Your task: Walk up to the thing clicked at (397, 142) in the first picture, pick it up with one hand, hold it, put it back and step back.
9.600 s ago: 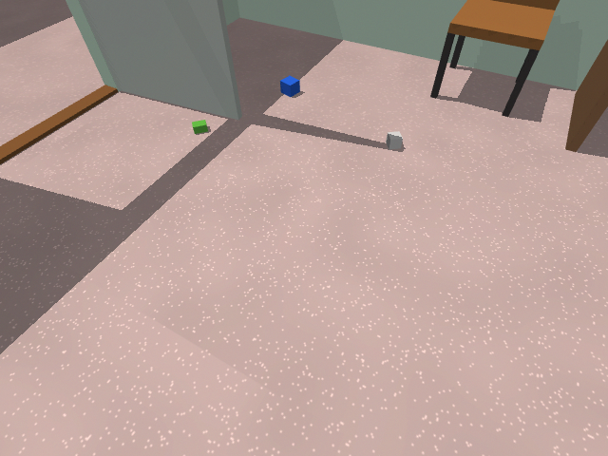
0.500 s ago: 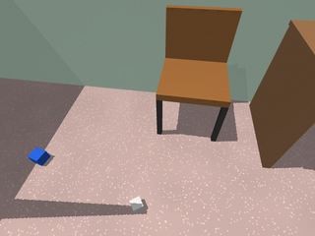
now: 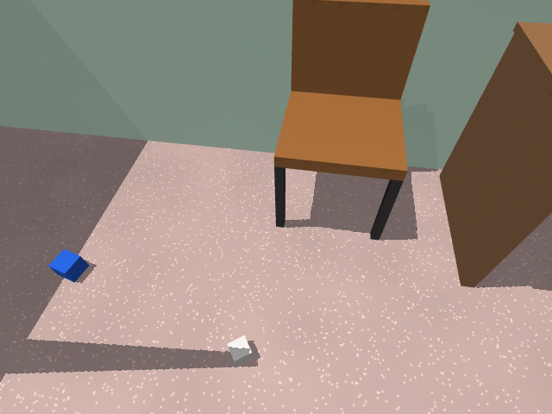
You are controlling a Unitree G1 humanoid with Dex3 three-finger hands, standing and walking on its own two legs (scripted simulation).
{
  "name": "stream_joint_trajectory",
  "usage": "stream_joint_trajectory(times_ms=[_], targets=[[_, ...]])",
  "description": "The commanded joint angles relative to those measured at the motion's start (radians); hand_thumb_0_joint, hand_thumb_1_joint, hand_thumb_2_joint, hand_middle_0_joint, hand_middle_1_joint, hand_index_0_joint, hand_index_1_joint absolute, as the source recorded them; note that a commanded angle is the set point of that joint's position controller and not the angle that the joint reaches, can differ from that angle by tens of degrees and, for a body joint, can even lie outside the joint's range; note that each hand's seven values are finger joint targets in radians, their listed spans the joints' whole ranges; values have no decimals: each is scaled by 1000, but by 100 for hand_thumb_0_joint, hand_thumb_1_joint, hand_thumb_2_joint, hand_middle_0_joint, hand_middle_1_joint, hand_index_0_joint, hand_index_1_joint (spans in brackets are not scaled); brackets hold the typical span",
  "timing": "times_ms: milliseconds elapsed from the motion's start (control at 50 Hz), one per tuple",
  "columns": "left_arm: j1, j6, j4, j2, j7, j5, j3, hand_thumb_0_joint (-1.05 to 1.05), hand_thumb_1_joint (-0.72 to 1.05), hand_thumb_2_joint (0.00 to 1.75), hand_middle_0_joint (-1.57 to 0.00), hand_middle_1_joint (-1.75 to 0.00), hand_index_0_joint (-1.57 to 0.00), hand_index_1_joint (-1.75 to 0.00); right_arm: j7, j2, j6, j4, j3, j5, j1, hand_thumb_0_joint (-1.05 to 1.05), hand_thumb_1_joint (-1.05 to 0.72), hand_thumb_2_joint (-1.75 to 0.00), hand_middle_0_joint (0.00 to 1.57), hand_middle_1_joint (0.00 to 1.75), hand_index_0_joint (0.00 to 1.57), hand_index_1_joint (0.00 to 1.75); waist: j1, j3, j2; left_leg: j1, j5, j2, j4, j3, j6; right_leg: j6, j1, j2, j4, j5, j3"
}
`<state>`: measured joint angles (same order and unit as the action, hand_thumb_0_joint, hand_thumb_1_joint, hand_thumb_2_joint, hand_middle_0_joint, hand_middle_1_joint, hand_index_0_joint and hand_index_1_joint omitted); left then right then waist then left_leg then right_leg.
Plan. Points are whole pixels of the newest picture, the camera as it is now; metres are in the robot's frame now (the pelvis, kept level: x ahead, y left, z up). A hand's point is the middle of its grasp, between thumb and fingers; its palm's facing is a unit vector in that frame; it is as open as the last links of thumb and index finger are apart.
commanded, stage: rise first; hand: left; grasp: from above
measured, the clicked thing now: (240, 350) +0.41 +0.16 -0.75
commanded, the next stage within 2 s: none
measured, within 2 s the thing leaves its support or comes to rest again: neither
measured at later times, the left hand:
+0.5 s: hand out of the picture +0.13 +0.25 -0.22, palm faces -0.12 -0.90 -0.43, open 13.3 cm
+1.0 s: hand out of the picture +0.12 +0.26 -0.30, palm faces -0.30 -0.75 -0.59, open 13.7 cm
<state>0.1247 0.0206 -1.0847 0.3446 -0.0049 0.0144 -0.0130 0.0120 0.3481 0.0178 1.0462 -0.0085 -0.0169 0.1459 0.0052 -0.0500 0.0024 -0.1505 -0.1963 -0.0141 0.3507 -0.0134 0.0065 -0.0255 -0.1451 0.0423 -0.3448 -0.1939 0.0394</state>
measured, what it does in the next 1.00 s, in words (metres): lowers itself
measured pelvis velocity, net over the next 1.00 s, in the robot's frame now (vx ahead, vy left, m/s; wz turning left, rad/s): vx -0.03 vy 0.00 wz -0.01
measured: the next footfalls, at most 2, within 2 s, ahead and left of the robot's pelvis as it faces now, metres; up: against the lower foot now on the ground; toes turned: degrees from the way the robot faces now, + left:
none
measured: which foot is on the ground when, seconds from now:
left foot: down 0.00-1.00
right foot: down 0.00-1.00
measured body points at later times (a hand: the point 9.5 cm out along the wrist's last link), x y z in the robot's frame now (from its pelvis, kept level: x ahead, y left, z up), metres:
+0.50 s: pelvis -0.01 +0.00 -0.07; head +0.08 +0.02 +0.37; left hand +0.14 +0.30 -0.20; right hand +0.12 -0.26 -0.17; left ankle -0.01 +0.12 -0.75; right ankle -0.01 -0.13 -0.75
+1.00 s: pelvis -0.03 +0.00 -0.15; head +0.10 +0.02 +0.29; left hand +0.14 +0.30 -0.26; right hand +0.16 -0.25 -0.23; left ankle -0.01 +0.12 -0.75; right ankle -0.01 -0.13 -0.75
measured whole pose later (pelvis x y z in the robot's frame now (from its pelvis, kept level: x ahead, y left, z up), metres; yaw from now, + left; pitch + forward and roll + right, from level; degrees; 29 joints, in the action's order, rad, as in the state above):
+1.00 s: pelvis -0.03 +0.00 -0.15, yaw +0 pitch +24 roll -2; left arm 0.17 -0.20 -0.52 0.32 -0.12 -0.41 -0.08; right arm 0.04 0.24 0.19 0.56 0.02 0.00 0.14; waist 0.03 0.16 0.00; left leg -1.20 -0.60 -0.03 1.38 0.03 0.01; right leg -0.02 -1.18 0.04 -1.35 -0.59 0.04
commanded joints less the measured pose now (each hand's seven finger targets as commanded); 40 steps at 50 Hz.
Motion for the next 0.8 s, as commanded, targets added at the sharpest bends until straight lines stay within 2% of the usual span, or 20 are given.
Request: stream_joint_trajectory(times_ms=[0,40,60,80,100,120,140,160,180,200,220,260,360,400,440,480,500,580,700,780], targets=[[-253,37,59,192,-24,1,-118,0,50,91,-25,-60,-21,-63,34,112,38,-214,32,-41,43,0,-97,-92,20,30,20,30,36,26,52,-133,-1,18,65,-32,-21,35,-149,-41,-43,11,11],[-349,40,125,270,-12,-37,-154,0,34,88,-21,-73,-21,-73,46,106,42,-247,61,-28,78,0,-95,-91,20,30,20,30,26,195,25,-129,61,24,131,-30,-23,33,-137,-32,-111,83,-6],[-276,28,95,254,1,-60,-167,0,26,87,-20,-80,-21,-79,42,100,48,-269,72,-19,96,0,-96,-91,20,30,20,30,20,249,8,-140,106,28,163,-24,-18,35,-129,-31,-151,129,-5],[-163,9,2,218,13,-91,-166,0,18,86,-19,-85,-21,-83,36,99,48,-269,83,-9,125,0,-97,-92,20,30,20,30,18,239,10,-191,119,31,207,-20,-16,37,-168,-33,-190,145,-7],[-114,-4,4,228,22,-122,-188,0,10,89,-17,-88,-18,-87,27,98,49,-297,93,-1,120,0,-96,-91,20,30,20,30,-17,284,-12,-210,147,35,235,-19,-10,43,-154,-32,-221,155,-4],[-80,-16,63,233,23,-131,-207,0,2,90,-17,-89,-18,-88,25,92,48,-325,100,-2,125,0,-95,-91,20,30,20,30,-42,353,-42,-193,177,40,247,-21,-6,46,-127,-33,-235,175,-9],[-76,-33,130,234,17,-140,-209,0,-6,90,-16,-91,-17,-90,24,89,48,-358,104,-7,120,0,-94,-91,20,30,20,30,-50,384,-78,-172,198,41,236,-20,2,50,-115,-36,-235,180,-8],[-49,-59,164,207,10,-147,-196,0,-14,88,-17,-92,-18,-91,23,77,46,-383,99,-9,109,0,-93,-90,20,30,20,30,-55,373,-93,-183,195,44,230,-24,4,50,-117,-34,-225,172,-10],[-48,-93,165,154,6,-151,-159,0,-22,89,-17,-92,-18,-92,20,72,44,-398,95,-13,100,0,-92,-90,20,30,20,30,-34,318,-76,-212,181,38,229,-19,6,49,-154,-39,-221,150,-3],[-91,-121,213,169,-2,-165,-160,0,-30,89,-18,-92,-18,-92,20,74,44,-425,92,-16,74,0,-91,-90,20,30,20,30,-32,304,-66,-228,173,33,237,-12,5,50,-174,-42,-225,137,4],[-123,-147,215,169,-8,-174,-153,0,-38,87,-21,-90,-21,-91,18,76,44,-444,92,-18,57,0,-92,-90,20,30,20,30,-11,271,-51,-259,144,28,258,-10,3,46,-213,-44,-240,106,7],[-105,-183,219,131,-16,-180,-128,0,-51,88,-22,-91,-20,-93,12,66,52,-467,91,-16,56,0,-93,-91,20,30,20,30,-2,225,-18,-325,79,19,296,-5,1,46,-294,-51,-280,34,13],[-117,-175,318,116,-46,-216,-154,0,-49,85,-23,-92,-23,-93,0,53,96,-502,98,-4,92,0,-93,-91,20,30,20,30,11,271,17,-450,-2,11,445,5,-6,42,-437,-55,-429,-43,15],[-146,-144,439,151,-58,-239,-178,0,-51,86,-22,-94,-21,-95,2,43,113,-526,105,3,94,0,-93,-91,20,30,20,30,2,363,-41,-469,4,11,515,0,-5,45,-490,-48,-503,-39,1],[-45,-138,482,130,-68,-258,-183,0,-51,85,-22,-96,-22,-96,7,39,126,-542,105,7,90,0,-94,-91,20,30,20,30,0,391,-71,-485,15,8,552,3,-1,49,-534,-49,-557,-34,-2],[-12,-148,569,140,-75,-279,-188,0,-54,88,-21,-98,-20,-99,13,45,130,-552,106,8,93,0,-94,-91,20,30,20,30,4,433,-89,-480,49,2,568,15,5,50,-555,-50,-593,-15,1],[20,-162,595,137,-77,-291,-183,0,-53,86,-24,-97,-23,-98,17,40,130,-559,106,7,89,0,-95,-91,20,30,20,30,-5,438,-99,-479,54,1,571,17,5,50,-566,-48,-596,-15,-2],[89,-204,713,117,-80,-295,-169,0,-54,87,-22,-97,-21,-98,23,36,136,-579,109,7,74,0,-95,-91,20,30,20,30,7,456,-91,-510,41,-7,604,39,1,47,-589,-44,-619,-31,-2],[126,-254,721,91,-86,-326,-144,0,-53,86,-20,-98,-20,-98,35,23,153,-601,96,11,59,0,-96,-91,20,30,20,30,32,430,-39,-637,-25,3,694,29,-12,43,-651,-42,-665,-63,0],[154,-251,756,93,-103,-351,-143,0,-48,84,-19,-99,-20,-98,40,17,173,-615,94,11,45,0,-94,-91,20,30,20,30,20,454,-55,-677,-44,7,739,27,-15,48,-699,-45,-715,-82,1]])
